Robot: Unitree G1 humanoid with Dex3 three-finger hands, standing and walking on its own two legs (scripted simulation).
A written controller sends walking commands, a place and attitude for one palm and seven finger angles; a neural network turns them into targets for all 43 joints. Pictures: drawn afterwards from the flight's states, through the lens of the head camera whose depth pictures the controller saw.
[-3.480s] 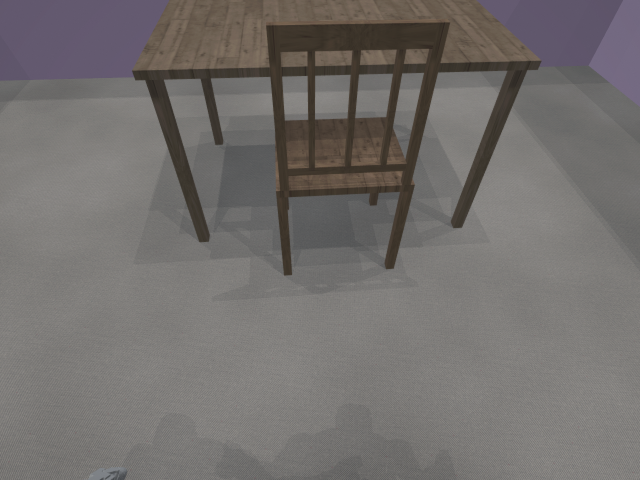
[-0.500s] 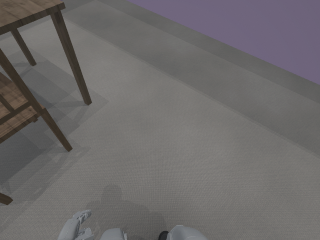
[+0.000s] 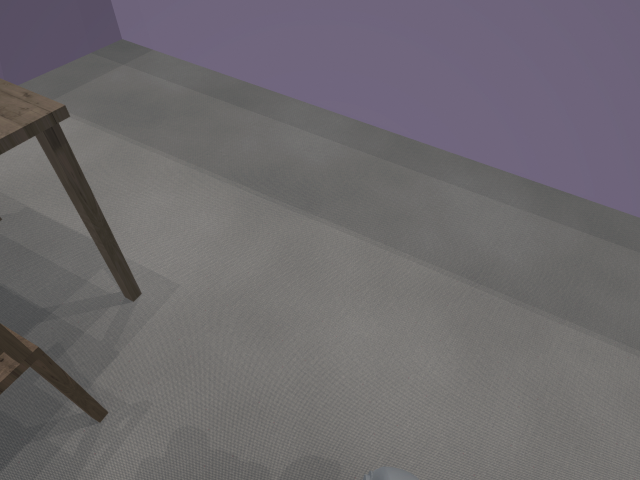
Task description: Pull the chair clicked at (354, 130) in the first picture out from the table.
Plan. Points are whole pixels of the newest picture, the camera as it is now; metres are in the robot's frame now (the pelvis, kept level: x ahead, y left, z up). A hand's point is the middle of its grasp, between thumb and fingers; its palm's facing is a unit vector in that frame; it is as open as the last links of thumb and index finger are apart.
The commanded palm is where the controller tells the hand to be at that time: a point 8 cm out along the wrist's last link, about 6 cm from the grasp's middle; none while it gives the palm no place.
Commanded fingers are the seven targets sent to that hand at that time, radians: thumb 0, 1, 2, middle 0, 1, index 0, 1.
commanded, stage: walk to a spot facing it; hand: left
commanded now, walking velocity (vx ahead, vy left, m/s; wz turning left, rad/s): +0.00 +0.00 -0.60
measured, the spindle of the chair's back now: out of the picture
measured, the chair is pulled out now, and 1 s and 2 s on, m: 0.00 0.00 0.00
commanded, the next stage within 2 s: turn to face it in 0.18 s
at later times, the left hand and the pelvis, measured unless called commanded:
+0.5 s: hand (264, 406) +0.25 +0.10 -0.15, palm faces -0.20 -0.95 -0.23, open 7.4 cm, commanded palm none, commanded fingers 0.00 0.90 0.90 -0.20 -0.30 -0.20 -0.30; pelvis +0.09 -0.05 -0.01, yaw -9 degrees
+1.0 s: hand (195, 476) +0.15 +0.18 -0.17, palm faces +0.16 -0.95 -0.27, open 7.4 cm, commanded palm none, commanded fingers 0.00 0.90 0.90 -0.20 -0.30 -0.20 -0.30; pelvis +0.09 -0.05 +0.00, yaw +7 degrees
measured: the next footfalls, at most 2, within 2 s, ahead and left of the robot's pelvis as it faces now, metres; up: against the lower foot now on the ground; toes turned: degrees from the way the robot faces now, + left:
right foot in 0.26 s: +0.13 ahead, -0.14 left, +0.00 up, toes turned -17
left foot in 0.68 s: +0.16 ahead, +0.07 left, +0.00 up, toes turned +6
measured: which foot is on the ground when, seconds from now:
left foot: down 0.00-0.26, up 0.28-0.66, down 0.68-1.00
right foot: up 0.00-0.24, down 0.26-0.68, up 0.70-1.00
